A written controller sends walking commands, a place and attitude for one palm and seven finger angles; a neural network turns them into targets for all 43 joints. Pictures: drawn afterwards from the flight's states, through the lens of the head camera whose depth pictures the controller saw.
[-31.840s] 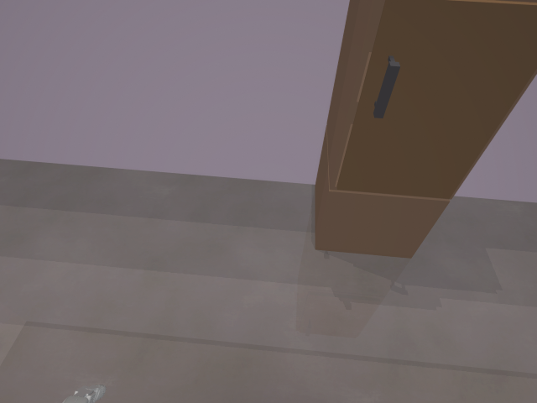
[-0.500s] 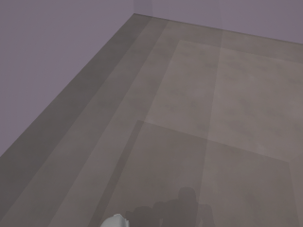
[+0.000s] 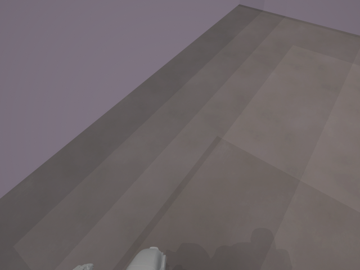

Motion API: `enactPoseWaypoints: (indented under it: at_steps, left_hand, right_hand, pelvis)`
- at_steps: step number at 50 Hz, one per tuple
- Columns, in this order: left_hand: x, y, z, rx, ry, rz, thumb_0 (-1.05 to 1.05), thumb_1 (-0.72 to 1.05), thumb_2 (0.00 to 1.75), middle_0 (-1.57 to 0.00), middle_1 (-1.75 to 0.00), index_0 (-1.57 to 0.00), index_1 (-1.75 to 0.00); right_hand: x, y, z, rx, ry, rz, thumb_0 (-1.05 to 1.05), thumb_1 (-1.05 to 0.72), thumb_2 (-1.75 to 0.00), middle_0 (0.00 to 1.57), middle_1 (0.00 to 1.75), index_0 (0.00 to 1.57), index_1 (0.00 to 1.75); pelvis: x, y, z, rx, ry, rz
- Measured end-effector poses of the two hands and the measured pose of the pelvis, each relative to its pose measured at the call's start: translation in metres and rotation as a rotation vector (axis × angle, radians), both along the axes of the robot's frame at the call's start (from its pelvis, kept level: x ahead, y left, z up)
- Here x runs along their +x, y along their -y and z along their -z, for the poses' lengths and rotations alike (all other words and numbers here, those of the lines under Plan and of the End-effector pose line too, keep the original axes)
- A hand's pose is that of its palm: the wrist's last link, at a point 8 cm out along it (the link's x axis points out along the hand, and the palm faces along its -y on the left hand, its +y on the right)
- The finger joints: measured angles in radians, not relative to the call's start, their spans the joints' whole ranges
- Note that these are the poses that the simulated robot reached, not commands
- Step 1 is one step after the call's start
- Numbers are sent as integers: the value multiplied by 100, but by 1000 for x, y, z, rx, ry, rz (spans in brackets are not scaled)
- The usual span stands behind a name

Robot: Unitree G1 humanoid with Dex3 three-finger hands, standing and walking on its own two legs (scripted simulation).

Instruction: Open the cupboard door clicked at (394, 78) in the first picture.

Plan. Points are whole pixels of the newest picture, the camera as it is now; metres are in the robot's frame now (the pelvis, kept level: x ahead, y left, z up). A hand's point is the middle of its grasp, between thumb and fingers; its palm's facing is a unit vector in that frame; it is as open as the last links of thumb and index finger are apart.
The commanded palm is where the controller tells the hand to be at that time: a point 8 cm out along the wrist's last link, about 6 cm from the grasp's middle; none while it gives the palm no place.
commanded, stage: turn to face it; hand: left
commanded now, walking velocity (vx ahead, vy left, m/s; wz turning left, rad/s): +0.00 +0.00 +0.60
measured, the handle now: out of the picture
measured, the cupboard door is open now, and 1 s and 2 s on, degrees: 47 47 47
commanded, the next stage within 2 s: none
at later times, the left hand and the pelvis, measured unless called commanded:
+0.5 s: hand out of the picture +0.07 +0.19 -0.16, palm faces +0.33 -0.89 -0.32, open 7.4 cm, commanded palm none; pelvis +0.04 -0.05 -0.01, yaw +19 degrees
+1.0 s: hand out of the picture -0.02 +0.15 -0.17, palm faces +0.63 -0.74 -0.24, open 7.4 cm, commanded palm none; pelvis +0.06 -0.06 +0.00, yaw +38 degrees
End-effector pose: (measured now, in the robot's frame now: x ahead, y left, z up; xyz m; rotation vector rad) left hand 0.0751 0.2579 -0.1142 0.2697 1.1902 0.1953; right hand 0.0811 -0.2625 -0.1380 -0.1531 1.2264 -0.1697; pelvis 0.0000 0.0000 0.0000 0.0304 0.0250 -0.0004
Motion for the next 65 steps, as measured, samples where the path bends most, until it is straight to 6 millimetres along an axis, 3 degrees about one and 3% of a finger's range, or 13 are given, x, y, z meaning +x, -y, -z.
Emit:
enactPoseWaypoints:
  at_steps: [6,12,19,25,30,36,43,46,51,56,60,65]
  left_hand:
    - [-30,15,8,-52,-55,-97,0,90,90,-20,-30,-20,-30]
    - [-59,5,36,-84,-112,-206,1,90,90,-20,-30,-20,-30]
    - [-44,5,19,-46,-40,-295,1,90,90,-20,-30,-20,-30]
    - [-33,25,7,20,52,-327,1,90,90,-20,-30,-20,-30]
    - [-49,53,-2,9,25,-392,0,90,90,-20,-30,-20,-30]
    - [-70,79,3,-57,1,-484,1,90,90,-20,-30,-20,-30]
    - [-115,81,35,-116,-28,-630,1,90,90,-20,-30,-20,-30]
    - [-127,77,36,-109,-58,-673,1,90,90,-20,-30,-20,-30]
    - [-127,71,21,-77,-25,-722,1,91,90,-20,-30,-20,-30]
    - [-115,75,8,-25,17,-746,1,91,90,-19,-30,-20,-30]
    - [-109,90,3,24,45,-768,1,91,90,-20,-30,-20,-30]
    - [-115,120,-2,-4,22,-832,0,90,90,-20,-30,-20,-30]
  right_hand:
    - [55,-3,-13,-13,27,-124,1,-91,-90,20,30,20,29]
    - [109,-21,-11,-51,120,-255,1,-91,-90,20,30,20,29]
    - [114,-18,-10,-44,64,-334,1,-91,-89,20,30,21,30]
    - [129,3,14,2,17,-364,1,-91,-89,21,30,21,30]
    - [150,7,6,9,-3,-407,1,-91,-90,20,30,20,29]
    - [175,-13,-10,15,6,-503,1,-91,-90,20,30,20,29]
    - [206,-58,-11,-14,87,-657,1,-91,-90,20,30,20,29]
    - [208,-65,-16,-29,97,-697,1,-91,-90,20,30,20,29]
    - [206,-61,-17,-42,49,-736,1,-91,-89,20,30,21,30]
    - [214,-47,-6,-31,-1,-759,1,-91,-89,21,30,21,30]
    - [233,-38,9,-19,-29,-778,1,-91,-89,21,30,21,30]
    - [254,-47,1,-19,-40,-830,1,-91,-90,20,30,20,29]
  pelvis:
    - [13,8,-5,28,-1,-87]
    - [21,2,14,1,2,-171]
    - [28,22,5,-14,11,-255]
    - [42,52,14,-6,10,-333]
    - [50,62,2,11,22,-404]
    - [57,66,-7,26,12,-490]
    - [53,55,10,-8,14,-594]
    - [53,57,9,-12,17,-625]
    - [58,63,0,-24,14,-675]
    - [71,76,0,-27,10,-730]
    - [83,89,7,-14,9,-784]
    - [91,92,-2,7,17,-854]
